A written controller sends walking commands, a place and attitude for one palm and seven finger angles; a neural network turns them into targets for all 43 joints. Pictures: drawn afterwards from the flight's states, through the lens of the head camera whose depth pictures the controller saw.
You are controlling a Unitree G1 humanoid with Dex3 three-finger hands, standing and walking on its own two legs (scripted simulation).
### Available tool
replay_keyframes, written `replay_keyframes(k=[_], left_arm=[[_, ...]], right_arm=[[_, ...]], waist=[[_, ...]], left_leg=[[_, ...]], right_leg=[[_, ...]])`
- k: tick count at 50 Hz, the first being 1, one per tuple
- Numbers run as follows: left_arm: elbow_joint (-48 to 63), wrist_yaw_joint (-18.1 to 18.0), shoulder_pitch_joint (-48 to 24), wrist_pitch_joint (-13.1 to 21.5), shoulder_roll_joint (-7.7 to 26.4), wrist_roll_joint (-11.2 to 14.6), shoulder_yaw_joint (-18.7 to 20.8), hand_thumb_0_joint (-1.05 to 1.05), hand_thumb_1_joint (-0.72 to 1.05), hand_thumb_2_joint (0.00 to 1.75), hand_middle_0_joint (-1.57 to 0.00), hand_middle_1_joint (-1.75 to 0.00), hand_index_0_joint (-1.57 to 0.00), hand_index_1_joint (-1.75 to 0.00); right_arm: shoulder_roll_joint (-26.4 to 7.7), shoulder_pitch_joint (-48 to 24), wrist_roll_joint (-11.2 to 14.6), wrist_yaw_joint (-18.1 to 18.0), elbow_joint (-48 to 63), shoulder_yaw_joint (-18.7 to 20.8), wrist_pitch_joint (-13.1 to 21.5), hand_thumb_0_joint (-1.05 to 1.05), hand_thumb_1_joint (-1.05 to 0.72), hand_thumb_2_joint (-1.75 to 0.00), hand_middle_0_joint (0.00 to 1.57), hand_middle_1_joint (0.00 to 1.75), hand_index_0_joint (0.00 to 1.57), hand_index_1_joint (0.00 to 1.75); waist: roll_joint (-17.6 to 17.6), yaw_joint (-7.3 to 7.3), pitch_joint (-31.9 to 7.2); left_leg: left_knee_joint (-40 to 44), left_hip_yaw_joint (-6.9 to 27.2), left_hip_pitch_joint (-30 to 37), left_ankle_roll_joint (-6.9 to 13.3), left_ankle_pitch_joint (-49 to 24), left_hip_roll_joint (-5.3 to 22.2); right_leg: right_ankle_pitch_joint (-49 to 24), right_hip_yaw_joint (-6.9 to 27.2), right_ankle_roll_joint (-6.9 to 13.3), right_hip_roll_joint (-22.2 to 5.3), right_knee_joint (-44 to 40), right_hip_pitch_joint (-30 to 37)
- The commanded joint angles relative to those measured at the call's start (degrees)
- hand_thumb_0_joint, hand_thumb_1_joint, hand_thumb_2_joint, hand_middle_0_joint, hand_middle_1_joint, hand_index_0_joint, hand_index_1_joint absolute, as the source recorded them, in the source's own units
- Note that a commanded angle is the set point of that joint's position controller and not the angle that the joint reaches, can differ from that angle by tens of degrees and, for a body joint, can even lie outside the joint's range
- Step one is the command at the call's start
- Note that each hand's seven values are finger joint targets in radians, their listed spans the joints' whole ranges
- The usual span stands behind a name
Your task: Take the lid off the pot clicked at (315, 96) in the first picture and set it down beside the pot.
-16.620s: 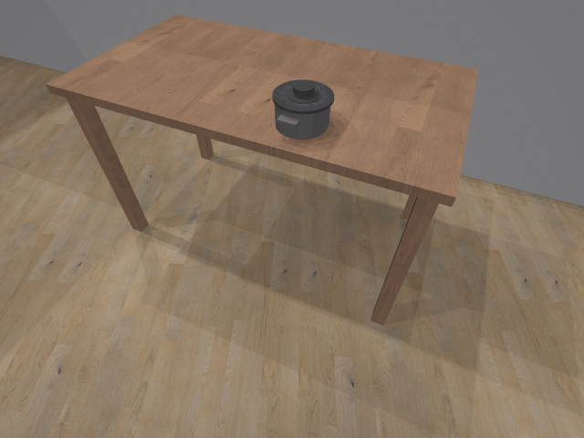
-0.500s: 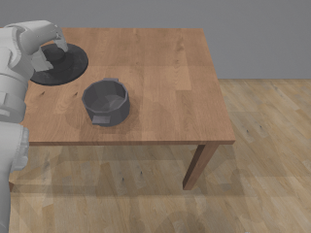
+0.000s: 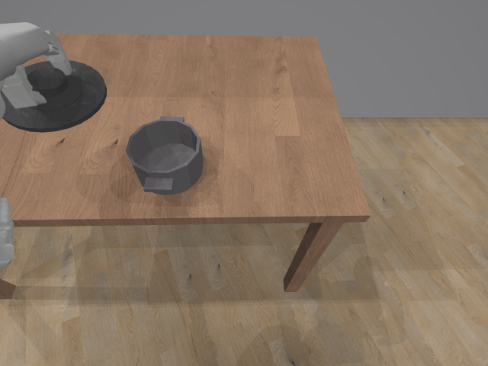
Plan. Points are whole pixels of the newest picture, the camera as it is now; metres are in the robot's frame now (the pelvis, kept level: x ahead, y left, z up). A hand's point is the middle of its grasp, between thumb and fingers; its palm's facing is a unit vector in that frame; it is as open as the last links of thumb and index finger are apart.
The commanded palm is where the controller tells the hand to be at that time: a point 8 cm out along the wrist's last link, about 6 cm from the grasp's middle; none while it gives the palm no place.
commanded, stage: move the lid sideways beside the pot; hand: left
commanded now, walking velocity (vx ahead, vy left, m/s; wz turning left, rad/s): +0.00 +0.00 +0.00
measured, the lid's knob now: (47, 82) +0.51 +0.30 +0.17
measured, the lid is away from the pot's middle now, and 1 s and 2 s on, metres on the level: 0.15 0.25 0.24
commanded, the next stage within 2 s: lower the lid onto the table in 0.96 s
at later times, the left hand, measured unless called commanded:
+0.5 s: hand out of the picture +0.45 +0.36 +0.18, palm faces -0.36 -0.13 -0.92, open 8.7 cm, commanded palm +0.49 +0.37 +0.26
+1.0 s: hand out of the picture +0.44 +0.39 +0.18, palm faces -0.37 -0.13 -0.92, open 8.7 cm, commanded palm +0.49 +0.39 +0.26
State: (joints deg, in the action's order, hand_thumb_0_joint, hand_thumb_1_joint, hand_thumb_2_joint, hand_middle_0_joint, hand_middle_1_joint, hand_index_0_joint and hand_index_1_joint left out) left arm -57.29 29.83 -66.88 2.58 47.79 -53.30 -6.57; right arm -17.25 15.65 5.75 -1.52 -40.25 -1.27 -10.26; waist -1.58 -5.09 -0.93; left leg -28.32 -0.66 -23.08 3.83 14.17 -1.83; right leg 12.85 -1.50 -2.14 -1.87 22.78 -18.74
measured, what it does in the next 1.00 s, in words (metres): stands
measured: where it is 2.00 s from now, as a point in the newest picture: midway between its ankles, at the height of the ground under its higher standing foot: outside the picture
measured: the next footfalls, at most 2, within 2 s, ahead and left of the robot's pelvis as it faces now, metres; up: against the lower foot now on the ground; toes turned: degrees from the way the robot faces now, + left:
none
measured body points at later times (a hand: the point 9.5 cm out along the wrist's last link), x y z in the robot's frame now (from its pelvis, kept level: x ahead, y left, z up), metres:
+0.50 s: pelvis +0.00 +0.00 +0.00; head +0.08 +0.02 +0.44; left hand +0.46 +0.37 +0.24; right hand +0.04 -0.28 -0.12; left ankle -0.01 +0.07 -0.74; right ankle -0.03 -0.15 -0.74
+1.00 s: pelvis +0.00 +0.02 -0.01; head +0.09 +0.04 +0.43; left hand +0.46 +0.40 +0.23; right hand +0.01 -0.27 -0.12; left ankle -0.01 +0.07 -0.74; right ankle -0.03 -0.15 -0.74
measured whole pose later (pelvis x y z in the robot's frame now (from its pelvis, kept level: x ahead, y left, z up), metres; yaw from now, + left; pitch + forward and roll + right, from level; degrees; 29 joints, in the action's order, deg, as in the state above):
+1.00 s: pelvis +0.00 +0.02 -0.01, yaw +0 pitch +11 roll -4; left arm -60.9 33.6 -68.3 8.2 59.1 -54.3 -2.4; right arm -18.0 18.4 6.3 -2.4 -41.0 -2.4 -10.2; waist -0.8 -5.1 0.0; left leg -33.8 -0.6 -28.1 5.2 16.5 -1.5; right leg 13.2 -1.6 -1.8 -1.4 24.4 -22.0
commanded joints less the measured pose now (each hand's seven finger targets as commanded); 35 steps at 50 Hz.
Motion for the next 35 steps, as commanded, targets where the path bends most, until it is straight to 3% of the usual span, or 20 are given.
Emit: replay_keyframes(k=[1, 2, 4, 5, 6, 8, 9, 10, 14, 15, 16, 18, 19, 23, 24, 27, 29, 31, 33, 35], left_arm=[[8.92, -1.85, -29.37, 0.27, 19.14, 0.47, 6.34, 0.00, 0.64, 1.01, -0.88, -1.19, -0.64, -0.97], [10.91, -1.84, -30.43, 0.43, 20.17, 0.24, 6.56, 0.00, 0.64, 1.01, -0.88, -1.19, -0.64, -0.97], [14.39, -1.48, -32.18, 0.98, 17.52, 0.31, 4.60, 0.00, 0.64, 1.01, -0.88, -1.19, -0.64, -0.97], [13.30, -1.72, -29.80, 1.45, 21.49, -0.17, 8.12, 0.00, 0.64, 1.01, -0.88, -1.19, -0.64, -0.97], [10.67, -1.58, -27.92, 1.84, 22.75, -0.02, 8.97, 0.00, 0.64, 1.01, -0.88, -1.19, -0.64, -0.97], [9.00, -0.77, -28.44, 1.76, 20.39, 0.77, 6.37, 0.00, 0.64, 1.01, -0.88, -1.19, -0.64, -0.97], [10.41, -0.44, -29.21, 1.94, 19.17, 1.11, 5.10, 0.00, 0.64, 1.01, -0.88, -1.19, -0.64, -0.97], [11.56, -0.64, -29.92, 2.16, 21.60, 0.51, 6.77, 0.00, 0.64, 1.01, -0.88, -1.19, -0.64, -0.97], [12.36, -0.35, -29.71, 3.45, 22.58, 0.82, 7.36, 0.00, 0.64, 1.01, -0.88, -1.19, -0.64, -0.97], [13.10, -0.42, -30.22, 3.86, 24.87, 0.69, 9.21, 0.00, 0.64, 1.01, -0.88, -1.19, -0.64, -0.97], [11.38, -0.25, -29.66, 3.82, 23.26, 0.85, 7.82, 0.00, 0.64, 1.01, -0.88, -1.19, -0.64, -0.97], [8.70, -0.09, -27.95, 3.87, 25.30, 0.80, 9.01, 0.00, 0.64, 1.01, -0.88, -1.19, -0.64, -0.97], [9.55, 0.02, -28.01, 4.23, 25.25, 1.02, 8.72, 0.00, 0.64, 1.01, -0.88, -1.19, -0.64, -0.97], [8.66, 0.07, -28.30, 4.44, 26.98, 0.23, 9.22, 0.00, 0.64, 1.01, -0.88, -1.19, -0.64, -0.97], [9.69, 0.13, -28.72, 4.66, 26.63, 0.40, 8.68, 0.00, 0.64, 1.01, -0.88, -1.19, -0.64, -0.97], [9.94, 0.12, -29.14, 4.91, 27.64, -0.02, 9.40, 0.00, 0.64, 1.01, -0.88, -1.19, -0.64, -0.97], [9.50, 0.48, -28.54, 5.26, 27.23, 0.43, 9.07, 0.00, 0.64, 1.01, -0.88, -1.19, -0.64, -0.97], [9.71, 0.55, -29.90, 5.16, 27.24, 0.18, 8.68, 0.00, 0.64, 1.01, -0.88, -1.19, -0.64, -0.97], [7.03, 0.57, -27.67, 5.22, 29.81, 0.09, 10.35, 0.00, 0.64, 1.01, -0.88, -1.19, -0.64, -0.97], [8.52, 0.38, -28.95, 5.51, 29.94, -0.35, 10.03, 0.00, 0.64, 1.01, -0.88, -1.19, -0.64, -0.97]], right_arm=[[-10.60, 2.88, 0.18, -0.50, 4.16, 2.89, 0.80, 0.00, -0.90, -0.90, 0.20, 0.30, 0.20, 0.30], [-10.66, 2.76, 0.27, -0.51, 4.54, 2.92, 0.65, 0.00, -0.90, -0.90, 0.20, 0.30, 0.20, 0.30], [-10.49, 2.40, 0.06, -0.44, 4.80, 3.34, 0.94, 0.00, -0.90, -0.90, 0.20, 0.30, 0.20, 0.30], [-10.69, 3.68, -0.25, -0.38, 4.40, 3.35, 0.89, 0.00, -0.90, -0.90, 0.20, 0.30, 0.20, 0.30], [-10.69, 3.72, -0.20, -0.47, 4.47, 3.00, 0.72, 0.00, -0.90, -0.90, 0.20, 0.30, 0.20, 0.30], [-10.65, 3.60, 0.29, -0.60, 4.27, 2.91, 0.32, 0.00, -0.90, -0.90, 0.20, 0.30, 0.20, 0.30], [-10.87, 3.32, 0.54, -0.65, 4.22, 3.01, 0.29, 0.00, -0.90, -0.90, 0.20, 0.30, 0.20, 0.30], [-11.08, 3.96, 0.34, -0.62, 3.84, 3.06, 0.17, 0.00, -0.90, -0.90, 0.20, 0.30, 0.20, 0.30], [-11.04, 4.02, 0.22, -0.93, 3.97, 2.96, 0.49, 0.00, -0.90, -0.90, 0.20, 0.30, 0.20, 0.30], [-11.24, 4.45, -0.03, -0.86, 3.57, 2.93, 0.32, 0.00, -0.90, -0.90, 0.20, 0.30, 0.20, 0.30], [-11.03, 4.55, 0.04, -0.92, 3.62, 2.86, 0.32, 0.00, -0.90, -0.90, 0.20, 0.30, 0.20, 0.30], [-11.25, 5.02, 0.25, -1.02, 3.45, 2.67, 0.26, 0.00, -0.90, -0.90, 0.20, 0.30, 0.20, 0.30], [-11.34, 4.74, 0.55, -1.07, 3.44, 2.56, 0.30, 0.00, -0.90, -0.90, 0.20, 0.30, 0.20, 0.30], [-11.41, 5.37, 0.45, -1.04, 3.34, 2.44, 0.03, 0.00, -0.90, -0.90, 0.20, 0.30, 0.20, 0.30], [-11.53, 5.07, 0.66, -1.10, 3.52, 2.32, 0.11, 0.00, -0.90, -0.90, 0.20, 0.30, 0.20, 0.30], [-11.57, 6.12, 0.37, -1.28, 3.28, 2.39, 0.28, 0.00, -0.90, -0.90, 0.20, 0.30, 0.20, 0.30], [-11.65, 6.09, 0.59, -1.49, 3.19, 2.27, 0.62, 0.00, -0.90, -0.90, 0.20, 0.30, 0.20, 0.30], [-11.85, 6.55, 0.40, -1.50, 2.80, 2.36, 0.59, 0.00, -0.90, -0.90, 0.20, 0.30, 0.20, 0.30], [-11.99, 7.15, 0.68, -1.65, 2.71, 2.06, 0.70, 0.00, -0.90, -0.90, 0.20, 0.30, 0.20, 0.30], [-12.06, 7.50, 0.48, -1.62, 2.52, 2.09, 0.74, 0.00, -0.90, -0.90, 0.20, 0.30, 0.20, 0.30]], waist=[[-2.27, 0.11, -23.47], [-3.57, 0.20, -24.44], [-7.84, 0.14, -25.83], [-6.34, 0.47, -27.13], [-5.30, 0.33, -26.19], [-3.79, -0.45, -23.31], [-5.52, -0.22, -23.68], [-6.12, -0.19, -24.35], [-8.09, -0.01, -25.54], [-7.93, 0.26, -26.41], [-7.63, -0.27, -25.68], [-5.30, -0.28, -24.32], [-6.43, 0.04, -24.58], [-6.74, -0.31, -23.69], [-9.05, -0.18, -23.89], [-9.77, -0.46, -25.15], [-9.26, -0.26, -24.78], [-9.24, -0.60, -24.71], [-6.21, -0.50, -23.50], [-9.83, -0.45, -24.58]], left_leg=[[-0.38, 2.91, 19.21, 0.92, -25.08, 0.32], [-0.21, 2.88, 19.45, 0.97, -25.11, 0.29], [-1.16, 4.05, 23.96, 0.36, -32.92, 0.74], [-1.82, 4.02, 24.19, 0.51, -33.25, 0.91], [-1.92, 3.40, 22.33, 0.90, -31.17, 0.49], [-1.26, 2.62, 19.45, 1.13, -25.81, 0.40], [-1.28, 2.90, 20.38, 0.95, -28.18, 0.63], [-1.77, 3.30, 21.81, 0.72, -29.22, 0.95], [-2.43, 3.52, 23.10, 0.78, -30.98, 0.93], [-2.63, 3.81, 23.42, 0.62, -31.21, 1.12], [-2.83, 3.49, 22.82, 0.85, -30.84, 0.84], [-2.70, 2.62, 19.79, 1.24, -26.37, 0.67], [-2.79, 2.94, 20.63, 1.09, -29.52, 0.89], [-3.05, 2.33, 19.02, 1.23, -26.04, 0.84], [-3.10, 2.87, 20.43, 0.85, -29.17, 1.09], [-3.65, 3.16, 21.90, 0.86, -30.00, 1.22], [-3.68, 3.48, 22.23, 0.72, -31.58, 1.57], [-3.65, 3.43, 22.15, 0.71, -28.47, 1.58], [-3.50, 2.59, 18.61, 1.26, -24.62, 1.12], [-4.09, 3.23, 21.12, 0.70, -29.75, 1.45]], right_leg=[[-15.23, -2.16, 3.81, 3.88, -0.21, 1.24], [-15.33, -2.01, 3.93, 3.78, -0.24, 1.54], [-16.05, -2.38, 4.16, 4.05, 0.00, -1.21], [-15.90, -2.14, 3.80, 4.25, 0.38, -0.29], [-15.90, -1.98, 3.73, 4.26, 0.25, 0.03], [-14.72, -2.28, 3.64, 4.06, -0.22, -0.28], [-15.37, -2.42, 3.84, 4.00, -0.04, -0.84], [-14.53, -2.44, 3.74, 4.22, 0.32, -1.53], [-14.24, -2.61, 3.95, 4.31, 0.28, -2.61], [-14.07, -2.52, 3.76, 4.41, 0.73, -1.99], [-13.94, -2.48, 3.71, 4.50, 0.58, -2.71], [-13.52, -2.47, 3.59, 4.36, 0.44, -1.70], [-14.85, -2.61, 3.79, 4.34, 0.75, -1.99], [-13.52, -2.56, 3.69, 4.54, 0.70, -1.95], [-13.84, -2.68, 3.97, 4.52, 0.82, -2.94], [-12.83, -2.76, 3.80, 4.80, 0.96, -3.83], [-13.14, -3.01, 3.84, 4.78, 1.07, -4.30], [-11.14, -3.01, 3.64, 4.84, 0.88, -5.08], [-11.63, -2.79, 3.62, 4.81, 0.83, -3.18], [-12.42, -2.89, 3.81, 4.96, 1.42, -4.42]])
